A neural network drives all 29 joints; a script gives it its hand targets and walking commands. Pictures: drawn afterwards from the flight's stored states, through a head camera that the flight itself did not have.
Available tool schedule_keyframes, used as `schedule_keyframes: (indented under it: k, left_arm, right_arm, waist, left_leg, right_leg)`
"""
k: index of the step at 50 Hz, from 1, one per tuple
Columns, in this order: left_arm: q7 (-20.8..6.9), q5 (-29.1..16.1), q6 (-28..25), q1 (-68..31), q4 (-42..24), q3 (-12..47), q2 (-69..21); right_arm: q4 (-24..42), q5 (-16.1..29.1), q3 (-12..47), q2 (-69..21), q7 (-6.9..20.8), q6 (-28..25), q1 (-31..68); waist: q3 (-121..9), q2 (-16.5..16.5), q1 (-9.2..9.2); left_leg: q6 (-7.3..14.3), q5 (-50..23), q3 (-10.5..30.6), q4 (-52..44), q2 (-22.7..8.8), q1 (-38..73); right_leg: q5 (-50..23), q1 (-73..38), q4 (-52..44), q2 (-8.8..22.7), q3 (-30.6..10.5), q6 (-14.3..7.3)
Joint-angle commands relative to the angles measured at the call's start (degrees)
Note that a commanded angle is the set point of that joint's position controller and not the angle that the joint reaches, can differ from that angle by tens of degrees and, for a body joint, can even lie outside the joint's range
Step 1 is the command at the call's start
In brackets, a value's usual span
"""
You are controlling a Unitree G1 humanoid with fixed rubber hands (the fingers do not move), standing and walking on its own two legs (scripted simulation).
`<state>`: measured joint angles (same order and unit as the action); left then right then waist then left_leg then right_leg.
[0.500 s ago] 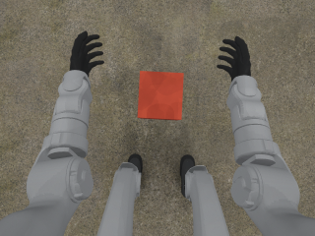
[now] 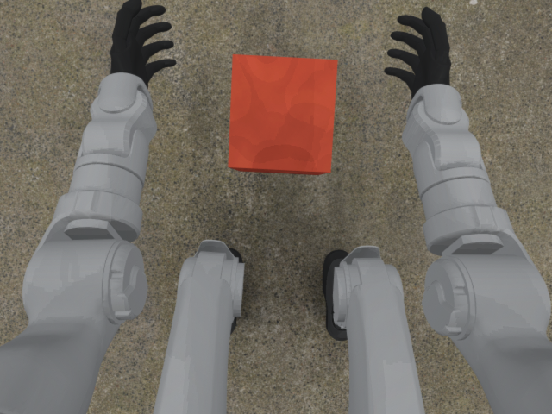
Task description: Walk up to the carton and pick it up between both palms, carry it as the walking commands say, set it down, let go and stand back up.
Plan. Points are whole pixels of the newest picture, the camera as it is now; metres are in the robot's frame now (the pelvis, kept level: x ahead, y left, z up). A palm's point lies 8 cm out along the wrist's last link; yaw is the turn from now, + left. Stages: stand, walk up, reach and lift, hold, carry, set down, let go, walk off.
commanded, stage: reach and lift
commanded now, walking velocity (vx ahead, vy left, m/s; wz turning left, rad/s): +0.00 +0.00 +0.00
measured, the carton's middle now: (281, 123) +0.51 +0.02 -0.39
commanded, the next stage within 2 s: none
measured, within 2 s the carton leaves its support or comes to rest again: leaves its support in 1.88 s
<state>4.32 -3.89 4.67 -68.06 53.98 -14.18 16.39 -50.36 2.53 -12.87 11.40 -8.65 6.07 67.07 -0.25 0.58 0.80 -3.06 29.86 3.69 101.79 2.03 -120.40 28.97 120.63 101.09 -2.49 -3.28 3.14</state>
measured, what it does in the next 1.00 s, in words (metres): lowers itself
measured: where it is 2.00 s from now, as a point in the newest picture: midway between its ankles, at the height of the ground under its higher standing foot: (281, 308)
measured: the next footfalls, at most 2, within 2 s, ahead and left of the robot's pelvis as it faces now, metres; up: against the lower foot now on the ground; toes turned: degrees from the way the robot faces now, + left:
none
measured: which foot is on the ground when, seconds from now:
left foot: down 0.00-1.00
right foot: down 0.00-1.00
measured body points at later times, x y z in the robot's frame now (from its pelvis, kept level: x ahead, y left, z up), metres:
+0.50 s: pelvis -0.01 +0.00 -0.09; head +0.36 +0.02 +0.15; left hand +0.52 +0.20 -0.29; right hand +0.53 -0.15 -0.29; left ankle +0.09 +0.13 -0.45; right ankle +0.10 -0.13 -0.45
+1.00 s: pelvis -0.01 +0.00 -0.12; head +0.36 +0.01 +0.13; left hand +0.52 +0.20 -0.32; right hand +0.53 -0.15 -0.32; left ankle +0.09 +0.13 -0.45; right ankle +0.10 -0.13 -0.45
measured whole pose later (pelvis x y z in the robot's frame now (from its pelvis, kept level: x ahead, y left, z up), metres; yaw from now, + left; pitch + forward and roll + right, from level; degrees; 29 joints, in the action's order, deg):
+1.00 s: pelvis -0.01 +0.00 -0.12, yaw +0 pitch +38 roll +0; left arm 5.2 -12.7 -1.2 -82.2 70.2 -3.6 20.8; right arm -67.4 12.8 -3.7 17.7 -7.2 -0.7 81.3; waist 20.1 0.9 0.8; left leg -2.8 33.4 2.9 126.5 1.3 -130.9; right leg 32.8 130.9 125.8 -2.5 -3.1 4.0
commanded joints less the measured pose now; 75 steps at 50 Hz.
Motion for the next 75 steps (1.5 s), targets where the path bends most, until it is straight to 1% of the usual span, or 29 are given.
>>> schedule_keyframes:
  k: [1, 14, 25, 27, 28, 31, 34, 36, 40, 47, 58, 69, 73, 75]
  left_arm:
    - [0.4, -0.8, -1.5, -13.9, -3.7, 0.4, 6.3]
    - [1.8, -4.4, -3.6, -19.9, 1.2, 4.3, 8.2]
    - [2.0, -7.4, -5.5, -24.5, 6.1, 7.8, 9.6]
    - [1.9, -7.9, -5.8, -25.2, 7.0, 8.3, 9.7]
    - [1.8, -8.1, -5.9, -25.8, 7.2, 8.4, 9.8]
    - [1.4, -8.4, -6.5, -27.8, 8.0, 8.9, 10.4]
    - [1.3, -8.2, -6.9, -27.9, 10.5, 8.8, 11.2]
    - [1.2, -8.2, -7.1, -27.4, 10.9, 9.2, 10.9]
    - [1.0, -8.5, -7.0, -26.4, 11.5, 9.9, 10.3]
    - [0.9, -8.9, -6.9, -27.0, 11.4, 10.1, 10.2]
    - [1.0, -8.2, -6.7, -29.8, 11.6, 10.3, 8.2]
    - [1.4, -4.3, -6.7, -30.7, 10.7, 8.6, 4.0]
    - [1.1, -3.5, -6.8, -30.6, 10.9, 9.0, 0.0]
    - [0.3, -3.0, -6.6, -31.8, 10.7, 9.5, -4.0]
  right_arm:
    - [3.7, 0.9, 0.7, 4.8, -0.3, -1.6, 13.9]
    - [-2.4, 5.1, 3.4, 8.3, -0.6, -4.2, 20.2]
    - [-7.6, 8.6, 6.3, 10.6, 0.2, -6.2, 24.5]
    - [-8.5, 9.0, 6.7, 10.9, 0.3, -6.5, 25.0]
    - [-8.5, 9.2, 7.1, 11.0, 0.4, -6.6, 25.8]
    - [-9.1, 8.6, 6.8, 11.7, 0.6, -7.1, 27.6]
    - [-11.0, 9.3, 7.4, 11.6, 1.0, -7.6, 27.5]
    - [-11.9, 9.8, 7.9, 11.2, 1.3, -7.8, 27.0]
    - [-12.2, 10.0, 8.3, 11.3, 1.4, -7.9, 25.9]
    - [-12.0, 10.2, 8.7, 10.8, 1.4, -7.7, 26.3]
    - [-12.9, 10.1, 9.3, 8.9, 1.1, -7.6, 29.2]
    - [-13.9, 6.9, 7.6, 4.6, 0.5, -7.8, 29.7]
    - [-13.3, 6.7, 8.5, 0.9, 1.0, -7.9, 30.8]
    - [-12.9, 6.4, 9.4, -3.2, 1.9, -7.8, 32.2]
  waist:
    - [-59.8, -0.5, 0.82]
    - [-56.2, -0.7, 0.76]
    - [-52.5, -0.8, 0.94]
    - [-51.4, -0.7, 0.85]
    - [-51.0, -0.4, 1.39]
    - [-47.0, 0.2, 0.5]
    - [-43.9, 0.3, 1.17]
    - [-43.8, 0.0, 1.39]
    - [-44.2, -0.5, 0.92]
    - [-43.2, -0.3, 0.89]
    - [-41.8, -0.3, 1.06]
    - [-40.8, -0.5, 1.36]
    - [-40.5, -0.3, 2.07]
    - [-39.8, 0.1, 2.37]
  left_leg:
    - [-0.2, -15.5, -8.6, -6.3, 2.0, 28.2]
    - [-0.1, -15.0, -7.1, 3.3, 0.5, 25.4]
    - [-0.2, -16.5, -5.7, 10.1, -0.4, 23.9]
    - [-0.2, -16.5, -5.5, 11.2, -0.5, 23.2]
    - [-0.3, -15.7, -5.5, 11.4, -0.5, 22.2]
    - [-0.2, -15.5, -4.8, 12.4, -0.6, 20.0]
    - [0.0, -16.4, -4.5, 13.8, -0.7, 18.9]
    - [0.1, -17.2, -4.4, 14.2, -0.7, 19.4]
    - [0.1, -18.1, -4.4, 14.7, -0.7, 20.0]
    - [0.2, -16.7, -4.6, 14.7, -0.6, 18.8]
    - [0.3, -13.8, -4.9, 13.9, -0.2, 18.3]
    - [0.1, -14.4, -5.3, 13.4, 1.0, 20.0]
    - [0.1, -15.4, -5.3, 13.3, 1.4, 21.1]
    - [0.3, -15.3, -5.3, 13.2, 1.7, 20.6]
  right_leg:
    - [-14.8, -34.5, -3.8, -2.8, 8.1, 0.2]
    - [-13.9, -28.9, 6.2, -1.6, 7.2, 0.5]
    - [-15.0, -24.9, 13.0, -0.5, 6.2, 0.8]
    - [-15.0, -24.0, 14.0, -0.3, 6.0, 0.9]
    - [-14.5, -24.0, 14.3, -0.2, 5.9, 0.8]
    - [-14.8, -21.9, 15.4, -0.1, 5.6, 0.8]
    - [-15.6, -20.0, 16.7, -0.2, 5.4, 1.0]
    - [-16.2, -19.8, 17.1, -0.3, 5.4, 1.0]
    - [-17.1, -20.0, 17.4, -0.4, 5.5, 0.9]
    - [-16.1, -19.8, 17.2, -0.4, 5.4, 0.8]
    - [-13.5, -20.0, 16.4, -1.0, 5.3, 0.5]
    - [-13.8, -20.8, 16.1, -2.7, 5.7, 0.6]
    - [-14.2, -20.6, 16.1, -3.3, 5.7, 0.6]
    - [-14.0, -20.4, 16.0, -3.7, 5.6, 0.5]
